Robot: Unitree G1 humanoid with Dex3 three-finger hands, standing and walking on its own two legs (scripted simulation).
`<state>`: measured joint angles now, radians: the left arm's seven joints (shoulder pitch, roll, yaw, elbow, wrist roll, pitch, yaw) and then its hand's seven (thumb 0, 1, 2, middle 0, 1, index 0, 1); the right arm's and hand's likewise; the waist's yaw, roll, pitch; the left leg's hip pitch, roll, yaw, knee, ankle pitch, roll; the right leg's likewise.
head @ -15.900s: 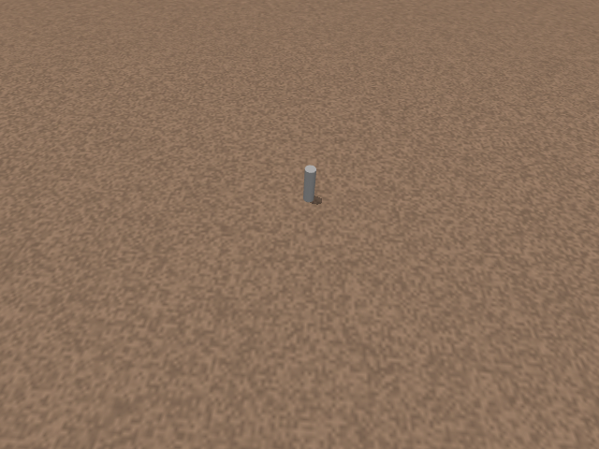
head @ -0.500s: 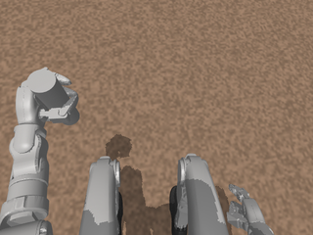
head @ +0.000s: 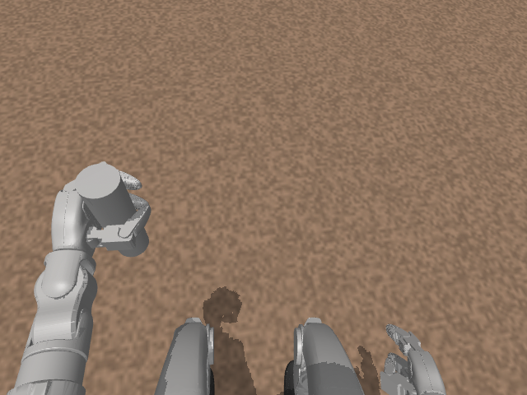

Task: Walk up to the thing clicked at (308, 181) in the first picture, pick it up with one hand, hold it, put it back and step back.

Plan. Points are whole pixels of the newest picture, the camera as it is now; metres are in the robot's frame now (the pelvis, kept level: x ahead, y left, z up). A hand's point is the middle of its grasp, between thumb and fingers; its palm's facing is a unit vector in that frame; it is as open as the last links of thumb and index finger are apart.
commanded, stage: lift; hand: left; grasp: from the side
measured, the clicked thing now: (118, 216) +0.36 +0.21 +0.01
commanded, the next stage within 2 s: hold in 0.90 s
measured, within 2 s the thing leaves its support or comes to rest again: neither
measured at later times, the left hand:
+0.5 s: hand (117, 188) +0.36 +0.18 +0.10, palm faces +0.08 -1.00 -0.01, open 6.7 cm
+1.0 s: hand (117, 167) +0.36 +0.17 +0.14, palm faces +0.06 -1.00 +0.01, open 6.7 cm
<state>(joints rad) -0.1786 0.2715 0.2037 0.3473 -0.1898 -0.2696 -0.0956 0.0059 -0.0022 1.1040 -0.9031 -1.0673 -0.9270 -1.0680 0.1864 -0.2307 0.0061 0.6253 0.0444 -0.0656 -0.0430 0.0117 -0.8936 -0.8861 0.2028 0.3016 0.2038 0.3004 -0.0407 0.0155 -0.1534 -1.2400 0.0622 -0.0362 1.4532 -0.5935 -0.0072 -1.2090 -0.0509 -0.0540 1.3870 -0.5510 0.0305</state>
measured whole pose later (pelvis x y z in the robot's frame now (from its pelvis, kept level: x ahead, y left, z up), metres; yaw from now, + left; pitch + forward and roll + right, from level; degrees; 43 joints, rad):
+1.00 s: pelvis +0.03 +0.00 +0.10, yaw +0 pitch +8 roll -2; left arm -0.14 0.21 0.17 0.46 -0.19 -0.34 -0.12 0.01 0.00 1.10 -0.90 -1.07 -0.92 -1.07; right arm 0.23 -0.21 0.01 0.66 0.01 -0.05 -0.05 0.01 -0.89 -0.89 0.20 0.30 0.20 0.30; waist -0.03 0.01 -0.04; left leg -0.65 0.06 0.01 0.95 -0.45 -0.01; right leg -0.63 -0.04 -0.05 0.90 -0.41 0.03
